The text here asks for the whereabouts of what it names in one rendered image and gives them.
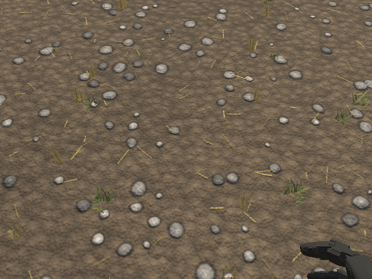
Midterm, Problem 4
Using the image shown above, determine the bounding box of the right robot hand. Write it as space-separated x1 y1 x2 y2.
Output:
300 239 372 279

